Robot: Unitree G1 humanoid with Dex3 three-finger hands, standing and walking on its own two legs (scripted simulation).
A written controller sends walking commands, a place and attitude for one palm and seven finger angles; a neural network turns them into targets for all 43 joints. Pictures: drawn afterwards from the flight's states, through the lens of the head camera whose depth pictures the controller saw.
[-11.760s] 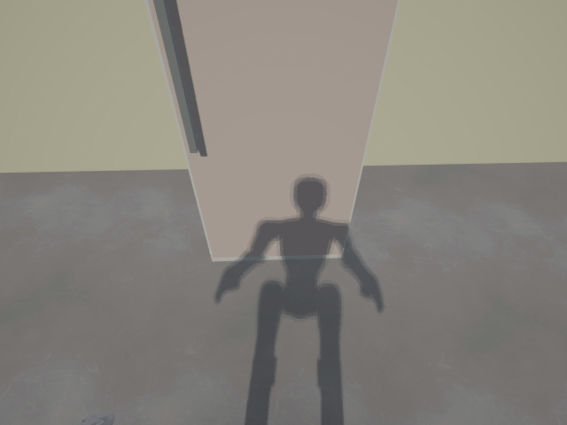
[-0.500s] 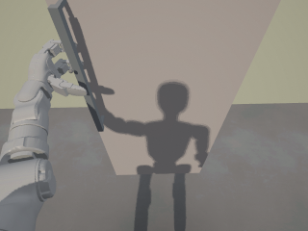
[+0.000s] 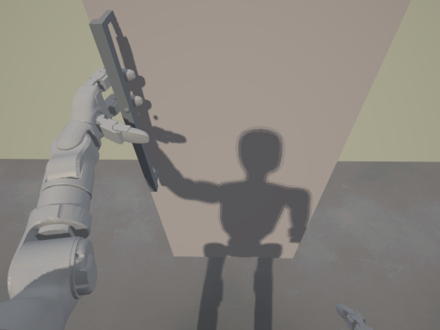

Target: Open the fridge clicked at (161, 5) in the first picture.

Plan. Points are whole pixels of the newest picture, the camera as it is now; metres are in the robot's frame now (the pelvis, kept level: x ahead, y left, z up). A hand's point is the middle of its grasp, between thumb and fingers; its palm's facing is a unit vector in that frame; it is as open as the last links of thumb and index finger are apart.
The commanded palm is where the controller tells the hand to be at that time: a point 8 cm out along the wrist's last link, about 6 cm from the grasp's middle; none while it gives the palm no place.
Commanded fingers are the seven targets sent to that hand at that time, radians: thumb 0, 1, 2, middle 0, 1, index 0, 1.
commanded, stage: slide the fingers in behind the handle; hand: left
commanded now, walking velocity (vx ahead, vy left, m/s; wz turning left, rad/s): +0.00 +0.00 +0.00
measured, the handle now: (136, 121) +0.50 +0.20 +0.12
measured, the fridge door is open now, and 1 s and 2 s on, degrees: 0 0 0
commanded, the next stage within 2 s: grip the handle and tug to test in 0.94 s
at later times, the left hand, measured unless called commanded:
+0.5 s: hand (131, 111) +0.44 +0.17 +0.19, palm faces +0.02 -1.00 -0.01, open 14.2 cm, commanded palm +0.42 +0.22 +0.19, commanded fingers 0.00 -0.50 0.30 -0.30 -1.20 -0.30 -1.20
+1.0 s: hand (135, 107) +0.45 +0.17 +0.19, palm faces +0.00 -1.00 +0.00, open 14.1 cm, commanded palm +0.43 +0.22 +0.19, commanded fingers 0.00 -0.50 0.30 -0.30 -1.20 -0.30 -1.20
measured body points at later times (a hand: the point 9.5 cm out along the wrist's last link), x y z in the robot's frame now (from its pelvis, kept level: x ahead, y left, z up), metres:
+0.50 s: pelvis -0.01 +0.00 +0.00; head +0.01 -0.02 +0.45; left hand +0.43 +0.23 +0.19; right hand +0.08 -0.26 -0.11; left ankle -0.03 +0.11 -0.74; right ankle +0.03 -0.11 -0.74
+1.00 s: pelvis +0.00 +0.00 +0.00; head +0.02 -0.01 +0.45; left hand +0.45 +0.22 +0.19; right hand +0.11 -0.25 -0.11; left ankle -0.03 +0.11 -0.74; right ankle +0.03 -0.11 -0.74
